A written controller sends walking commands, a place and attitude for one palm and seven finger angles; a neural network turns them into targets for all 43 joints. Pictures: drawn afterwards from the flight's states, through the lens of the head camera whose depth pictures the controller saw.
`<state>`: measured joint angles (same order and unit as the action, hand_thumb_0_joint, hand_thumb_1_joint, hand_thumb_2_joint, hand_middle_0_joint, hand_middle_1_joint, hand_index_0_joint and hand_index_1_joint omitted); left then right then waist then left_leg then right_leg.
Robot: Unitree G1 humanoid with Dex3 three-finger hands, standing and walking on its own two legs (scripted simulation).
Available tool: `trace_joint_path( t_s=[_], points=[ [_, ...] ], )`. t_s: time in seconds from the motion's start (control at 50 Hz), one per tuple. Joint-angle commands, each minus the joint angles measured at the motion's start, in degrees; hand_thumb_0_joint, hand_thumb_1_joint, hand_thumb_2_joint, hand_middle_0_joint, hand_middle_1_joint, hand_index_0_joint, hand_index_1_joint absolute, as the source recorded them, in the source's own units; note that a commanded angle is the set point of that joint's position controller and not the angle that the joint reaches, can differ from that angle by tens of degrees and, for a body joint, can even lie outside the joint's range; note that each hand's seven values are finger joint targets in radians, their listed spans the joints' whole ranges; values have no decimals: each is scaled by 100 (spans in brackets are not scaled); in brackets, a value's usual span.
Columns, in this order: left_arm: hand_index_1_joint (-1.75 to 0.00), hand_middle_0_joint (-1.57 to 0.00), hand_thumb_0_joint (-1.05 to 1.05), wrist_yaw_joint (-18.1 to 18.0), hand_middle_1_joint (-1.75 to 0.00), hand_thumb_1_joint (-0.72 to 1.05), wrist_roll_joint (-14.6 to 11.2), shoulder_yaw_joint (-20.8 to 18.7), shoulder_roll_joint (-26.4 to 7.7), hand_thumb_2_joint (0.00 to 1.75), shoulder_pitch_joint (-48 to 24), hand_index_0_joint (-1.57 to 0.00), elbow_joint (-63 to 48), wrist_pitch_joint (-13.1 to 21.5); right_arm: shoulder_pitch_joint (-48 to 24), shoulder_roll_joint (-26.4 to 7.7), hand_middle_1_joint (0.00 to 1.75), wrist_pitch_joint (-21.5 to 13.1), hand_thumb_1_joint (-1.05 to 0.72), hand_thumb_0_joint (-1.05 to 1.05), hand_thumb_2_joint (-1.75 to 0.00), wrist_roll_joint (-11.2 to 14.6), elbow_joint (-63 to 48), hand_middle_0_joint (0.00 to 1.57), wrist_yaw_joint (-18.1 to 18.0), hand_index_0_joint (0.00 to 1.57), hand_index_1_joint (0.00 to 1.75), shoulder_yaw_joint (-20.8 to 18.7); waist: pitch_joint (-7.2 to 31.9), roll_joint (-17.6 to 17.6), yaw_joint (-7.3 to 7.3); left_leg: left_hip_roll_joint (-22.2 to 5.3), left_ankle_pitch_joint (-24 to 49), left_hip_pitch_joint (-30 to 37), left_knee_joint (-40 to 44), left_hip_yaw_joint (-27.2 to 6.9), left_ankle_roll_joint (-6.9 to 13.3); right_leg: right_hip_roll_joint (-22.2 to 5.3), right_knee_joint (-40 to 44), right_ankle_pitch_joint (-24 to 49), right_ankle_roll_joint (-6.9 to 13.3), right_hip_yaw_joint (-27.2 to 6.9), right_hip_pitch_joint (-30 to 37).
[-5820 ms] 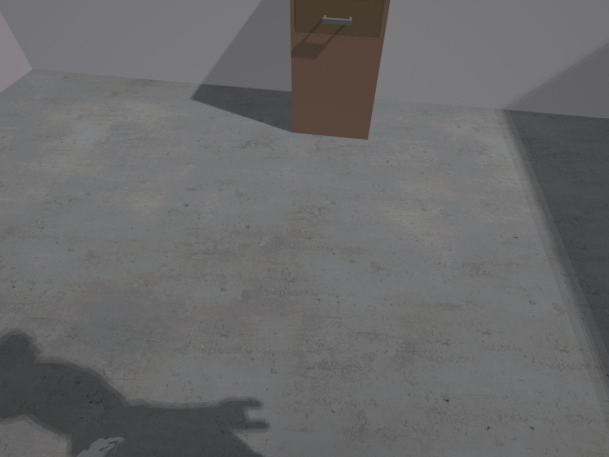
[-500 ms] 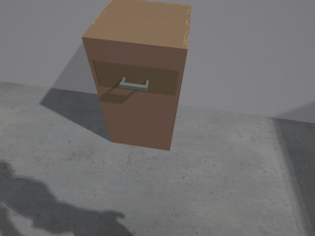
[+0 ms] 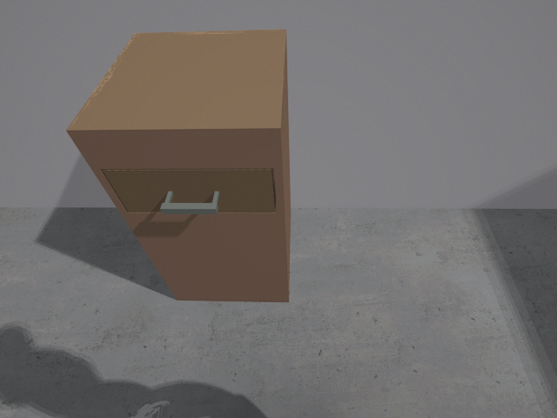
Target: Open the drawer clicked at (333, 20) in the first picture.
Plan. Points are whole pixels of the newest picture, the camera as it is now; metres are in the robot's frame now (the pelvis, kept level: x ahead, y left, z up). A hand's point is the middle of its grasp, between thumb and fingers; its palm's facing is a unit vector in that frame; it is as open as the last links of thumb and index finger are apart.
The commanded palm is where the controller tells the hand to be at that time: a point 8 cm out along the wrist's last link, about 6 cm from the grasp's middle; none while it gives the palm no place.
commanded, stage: come to a stop and stand still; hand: left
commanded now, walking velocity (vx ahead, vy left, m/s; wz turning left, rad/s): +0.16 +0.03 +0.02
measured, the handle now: (191, 202) +0.59 +0.24 -0.13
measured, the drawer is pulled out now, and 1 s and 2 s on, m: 0.00 0.00 0.00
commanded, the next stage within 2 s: look again from close up in 1.02 s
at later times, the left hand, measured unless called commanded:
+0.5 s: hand out of the picture +0.08 +0.21 -0.17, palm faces +0.02 -0.97 -0.23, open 7.4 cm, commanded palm none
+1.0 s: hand out of the picture +0.07 +0.15 -0.16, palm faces +0.00 -0.98 -0.21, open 7.3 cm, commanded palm none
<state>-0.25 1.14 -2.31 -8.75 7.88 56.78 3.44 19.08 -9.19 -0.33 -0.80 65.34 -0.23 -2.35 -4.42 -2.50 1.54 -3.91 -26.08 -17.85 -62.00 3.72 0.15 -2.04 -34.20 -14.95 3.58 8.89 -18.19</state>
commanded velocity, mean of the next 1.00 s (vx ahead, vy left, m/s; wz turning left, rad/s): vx -0.09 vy -0.01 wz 0.00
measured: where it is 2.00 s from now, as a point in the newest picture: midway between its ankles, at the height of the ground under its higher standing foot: outside the picture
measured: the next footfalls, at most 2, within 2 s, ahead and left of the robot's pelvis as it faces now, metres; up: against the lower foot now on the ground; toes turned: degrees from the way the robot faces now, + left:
left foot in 0.26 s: +0.17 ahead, +0.14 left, +0.00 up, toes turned +4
right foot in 0.62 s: +0.04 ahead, -0.12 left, +0.00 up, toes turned -5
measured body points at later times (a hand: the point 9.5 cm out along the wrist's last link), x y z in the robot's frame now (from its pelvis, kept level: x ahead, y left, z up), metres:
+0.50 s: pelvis +0.05 +0.02 +0.01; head +0.10 +0.02 +0.45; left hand +0.08 +0.26 -0.15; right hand +0.15 -0.21 -0.14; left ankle +0.13 +0.13 -0.73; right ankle +0.00 -0.10 -0.68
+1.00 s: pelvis +0.03 -0.03 +0.01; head +0.05 -0.04 +0.46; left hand +0.07 +0.20 -0.14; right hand +0.00 -0.26 -0.15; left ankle +0.04 +0.12 -0.73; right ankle +0.00 -0.12 -0.73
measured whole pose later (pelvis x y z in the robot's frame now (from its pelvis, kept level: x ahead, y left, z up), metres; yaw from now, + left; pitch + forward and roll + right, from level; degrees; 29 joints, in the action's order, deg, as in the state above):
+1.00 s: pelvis +0.03 -0.03 +0.01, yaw -2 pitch -1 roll +0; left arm -1.7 0.1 -0.8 -9.8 12.4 62.6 -0.7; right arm 16.1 -9.0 1.4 -0.5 66.2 -1.7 0.1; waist -2.9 0.2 0.2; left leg -3.4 -12.3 -11.1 -24.4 0.7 -3.1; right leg 1.2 -25.3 -15.9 2.6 3.8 -8.8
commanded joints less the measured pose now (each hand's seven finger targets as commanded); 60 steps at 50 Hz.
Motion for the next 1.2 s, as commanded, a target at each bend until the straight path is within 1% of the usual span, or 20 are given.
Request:
trace_joint_path(
  t_s=[0.0, 0.16, 0.2, 0.24, 0.3, 0.36, 0.46, 0.54, 0.56, 0.58, 0.6, 0.62, 0.68, 0.72, 0.78, 0.86, 1.08, 1.1, 1.14, 1.18],
  points=[
    [-30, -20, 0, -102, -30, 90, 5, -133, -711, 90, 667, -20, 45, 56, 164, -181, 30, -84, -90, 0, -90, -50, -401, 20, 9, 20, 30, -53, 333, 813, -49, -318, 660, -890, 34, -233, -98, -1528, 2096, 1822, 545, -1233, 636],
    [-30, -20, 0, -187, -30, 90, -16, -73, -799, 90, 721, -20, 254, -161, -281, -148, 30, 31, -90, 0, -90, 56, -484, 20, -87, 20, 30, 80, 575, 1012, -143, 63, 1273, 203, 2788, -26, -236, -1150, 1308, 3815, 439, -796, 996],
    [-30, -20, 0, -214, -30, 90, -45, -80, -846, 90, 679, -20, 220, -265, -216, -360, 30, 70, -90, 0, -90, 42, -471, 20, -107, 20, 30, 24, 437, 802, -47, -18, 2485, 821, 3515, -62, -199, -992, 945, 2995, 179, -752, 547],
    [-30, -20, 0, -251, -30, 90, -49, -55, -665, 90, 956, -20, 138, -376, -276, -805, 30, 72, -90, 0, -90, 1, -602, 20, -132, 20, 30, -64, 418, -80, -145, -855, 4750, 1172, 3608, -644, 198, -449, 506, 1330, -201, -555, 141],
    [-30, -20, 0, -229, -30, 90, -74, -42, -658, 90, 983, -20, 90, -522, -517, -1030, 30, 111, -90, 0, -90, 7, -747, 20, -215, 20, 30, -115, 433, -1360, -141, -1592, 5032, 621, 4496, -1430, 1004, 4, -1269, -1804, -408, -526, 117],
    [-30, -20, 0, -195, -30, 90, -45, -84, -624, 90, 1048, -20, 112, -539, -933, -1050, 30, 158, -90, 0, -90, -31, -961, 20, -252, 20, 30, -153, 780, -775, -192, -1569, 4986, 1035, 4125, -1179, 1195, -12, -2215, -1793, -392, -882, -395],
    [-30, -20, 0, -145, -30, 90, -34, -104, -522, 90, 878, -20, -98, -561, -950, -1165, 30, 184, -90, 0, -90, -43, -1052, 20, -212, 20, 30, -269, 1043, -472, -85, -1508, 4023, 1097, 4143, -1064, 1094, -47, -1688, -1567, -471, -791, -282],
    [-30, -20, 0, -139, -30, 90, -16, -77, -472, 90, 1370, -20, 36, -500, -1078, -1073, 30, 206, -90, 0, -90, -20, -1068, 20, -116, 20, 30, -276, 977, -503, -287, -1002, 2019, 342, 4058, -838, 643, 44, 539, -225, -423, -499, 880],
    [-30, -20, 0, -156, -30, 90, 25, -88, -674, 90, 1385, -20, 48, -457, -985, -867, 30, 206, -90, 0, -90, 24, -1053, 20, -84, 20, 30, -257, 747, 43, -276, -648, 1491, -9, 3743, -658, 372, -126, 1298, 119, -391, -787, 1093],
    [-30, -20, 0, -173, -30, 90, 58, -110, -1004, 90, 1217, -20, -31, -408, -962, -549, 30, 221, -90, 0, -90, 54, -1136, 20, -53, 20, 30, -208, 502, 1065, -179, -93, 674, -356, 3099, -224, 7, -1024, 1865, -59, -67, -1949, 775],
    [-30, -20, 0, -154, -30, 90, 44, -118, -1296, 90, 819, -20, -168, -419, -1099, -424, 30, 254, -90, 0, -90, 42, -1226, 20, 1, 20, 30, -147, 252, 1479, -142, 182, 254, -209, 2672, -99, -118, -1634, 2244, -445, 316, -2327, -24],
    [-30, -20, 0, -163, -30, 90, 53, -147, -1290, 90, 613, -20, -264, -394, -1297, -510, 30, 308, -90, 0, -90, 1, -1262, 20, -6, 20, 30, -151, 136, 1787, -237, 158, 53, -200, 2119, -301, -71, -1571, 2344, -359, 469, -2460, -363],
    [-30, -20, 0, -173, -30, 90, 19, -65, -996, 90, 246, -20, -193, -363, -784, -435, 30, 275, -90, 0, -90, 16, -887, 20, -41, 20, 30, -112, 85, 1216, 38, 146, 549, -12, 1841, -374, -44, -1113, 1807, 926, 454, -1685, -94],
    [-30, -20, 0, -165, -30, 90, -10, -55, -957, 90, 409, -20, -108, -331, -604, -409, 30, 212, -90, 0, -90, 28, -747, 20, -68, 20, 30, -52, 222, 1053, -15, 152, 773, 128, 2483, -283, -94, -954, 1481, 1586, 358, -1385, 396],
    [-30, -20, 0, -170, -30, 90, -76, 15, -788, 90, 642, -20, 117, -325, -393, -445, 30, 85, -90, 0, -90, 22, -525, 20, -125, 20, 30, 49, 240, 529, -88, -97, 2251, 887, 3739, -580, -23, -643, 1246, 1005, 18, -1262, 251],
    [-30, -20, 0, -163, -30, 90, -113, 24, -739, 90, 786, -20, 349, -335, -404, -540, 30, 24, -90, 0, -90, 17, -273, 20, -178, 20, 30, 115, 250, -207, -259, -283, 2367, 696, 3977, -671, 3, -404, 1388, 790, -186, -1179, 794],
    [-30, -20, 0, -150, -30, 90, -109, 84, -607, 90, 908, -20, 578, -288, -50, -417, 30, 25, -90, 0, -90, 5, -99, 20, -193, 20, 30, 163, 114, 267, -174, -186, 1908, 792, 4175, -525, -49, -397, 1778, 280, -153, -1238, 739],
    [-30, -20, 0, -408, -30, 90, 18, 97, -699, 90, 1508, -20, 706, -64, -630, -520, 30, -118, -90, 0, -90, 46, -465, 20, -129, 20, 30, 135, 52, 502, -430, -85, 1610, 122, 2687, -194, -185, -899, 1507, 3779, -495, -1726, 954],
    [-30, -20, 0, -340, -30, 90, 12, 82, -890, 90, 1161, -20, 344, 3, -111, -211, 30, -57, -90, 0, -90, 48, -692, 20, -81, 20, 30, 143, 750, 521, -37, 19, 414, 57, 2391, -320, -47, -1169, 1291, 3124, 175, -1611, 1141],
    [-30, -20, 0, -306, -30, 90, -16, 83, -797, 90, 896, -20, 185, -16, 197, -162, 30, -49, -90, 0, -90, 17, -681, 20, -68, 20, 30, 157, 747, 605, 105, 122, 1104, 504, 3117, -252, -2, -840, 1125, 1984, 234, -1349, 874]
  ],
)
